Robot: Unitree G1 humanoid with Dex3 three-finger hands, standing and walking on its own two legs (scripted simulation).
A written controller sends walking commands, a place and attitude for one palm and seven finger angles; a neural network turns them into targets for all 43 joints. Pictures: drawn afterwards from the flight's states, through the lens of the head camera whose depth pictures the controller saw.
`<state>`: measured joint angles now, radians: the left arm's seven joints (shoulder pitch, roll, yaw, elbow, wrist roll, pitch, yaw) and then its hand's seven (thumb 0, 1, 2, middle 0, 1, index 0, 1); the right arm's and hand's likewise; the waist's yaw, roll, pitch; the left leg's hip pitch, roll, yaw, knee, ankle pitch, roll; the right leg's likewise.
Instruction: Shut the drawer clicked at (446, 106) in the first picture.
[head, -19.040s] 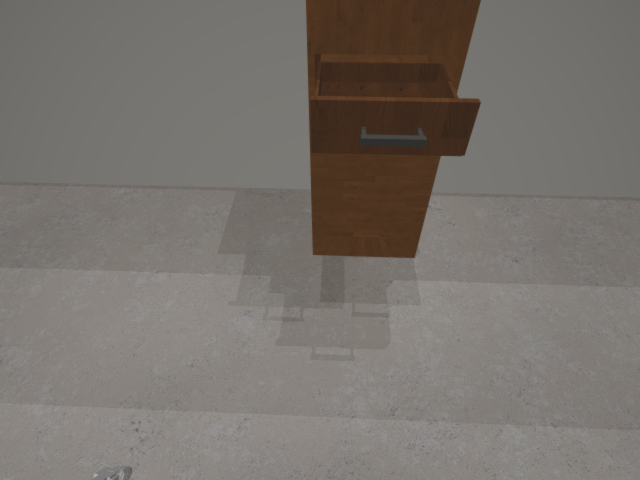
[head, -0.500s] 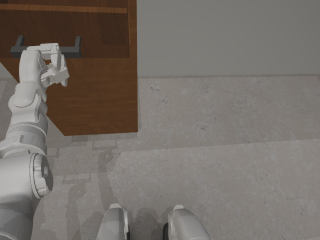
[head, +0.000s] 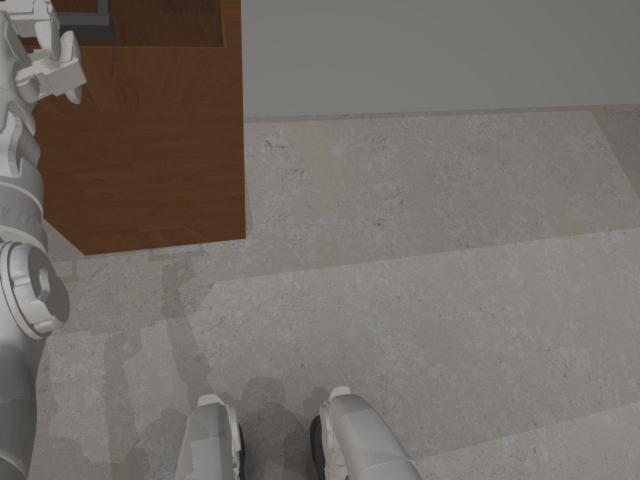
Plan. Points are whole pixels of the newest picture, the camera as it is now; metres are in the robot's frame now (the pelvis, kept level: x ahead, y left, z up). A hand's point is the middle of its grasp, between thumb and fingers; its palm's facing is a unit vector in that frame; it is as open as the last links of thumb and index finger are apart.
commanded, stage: push the drawer shut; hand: left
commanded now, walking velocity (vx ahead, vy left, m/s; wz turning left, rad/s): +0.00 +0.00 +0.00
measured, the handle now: (35, 11) +0.64 +0.24 +0.09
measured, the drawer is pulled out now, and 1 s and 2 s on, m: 0.00 0.00 0.00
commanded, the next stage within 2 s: pull the fist back off the drawer in 0.46 s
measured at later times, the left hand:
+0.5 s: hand (60, 56) +0.58 +0.21 +0.09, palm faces +0.03 -1.00 -0.05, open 3.3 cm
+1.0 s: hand (69, 58) +0.57 +0.20 +0.10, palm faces +0.05 -1.00 -0.02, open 3.4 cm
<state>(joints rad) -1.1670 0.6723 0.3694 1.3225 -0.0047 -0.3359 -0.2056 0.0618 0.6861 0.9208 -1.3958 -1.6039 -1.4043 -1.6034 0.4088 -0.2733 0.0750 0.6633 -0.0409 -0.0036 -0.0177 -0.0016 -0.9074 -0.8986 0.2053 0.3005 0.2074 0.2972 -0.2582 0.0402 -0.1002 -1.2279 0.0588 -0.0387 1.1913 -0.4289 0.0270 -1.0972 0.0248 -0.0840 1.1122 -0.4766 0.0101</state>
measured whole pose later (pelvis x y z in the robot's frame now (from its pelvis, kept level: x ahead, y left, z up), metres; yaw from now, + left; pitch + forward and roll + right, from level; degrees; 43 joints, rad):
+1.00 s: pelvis +0.00 +0.00 +0.00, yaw +0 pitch +27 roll -7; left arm -1.18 0.68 0.40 1.28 0.00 -0.29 -0.20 0.09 0.68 0.90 -1.40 -1.60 -1.40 -1.60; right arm 0.43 -0.27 0.08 0.65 -0.05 0.00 0.01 0.00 -0.91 -0.90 0.21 0.30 0.21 0.30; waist -0.26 0.05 -0.09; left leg -1.25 0.06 -0.05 1.20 -0.42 0.03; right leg -1.12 0.03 -0.09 1.11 -0.47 0.01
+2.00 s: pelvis +0.05 -0.01 +0.08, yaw +2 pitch +5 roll -1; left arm -0.09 0.33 0.19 0.25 -0.14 -0.10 -0.04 0.02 0.90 0.90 -1.40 -1.60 -1.41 -1.60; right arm 0.22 -0.24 0.03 0.52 0.05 0.06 -0.06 0.00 -0.91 -0.90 0.20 0.30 0.20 0.30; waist -0.02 0.04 -0.09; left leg -0.47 0.02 0.03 0.73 -0.35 0.02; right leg -0.37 0.00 -0.02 0.69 -0.40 0.01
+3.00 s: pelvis +0.06 -0.02 +0.11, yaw +2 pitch -2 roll -1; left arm 0.54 0.35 0.32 -0.48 -0.06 -0.14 0.10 0.01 0.89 0.90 -1.40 -1.60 -1.41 -1.60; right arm 0.18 -0.23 0.02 0.57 -0.01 -0.02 -0.06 0.01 -0.91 -0.90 0.20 0.30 0.21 0.30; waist 0.02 0.07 0.01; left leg -0.18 0.03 0.02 0.46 -0.24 0.00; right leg -0.07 0.01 -0.03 0.37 -0.27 0.00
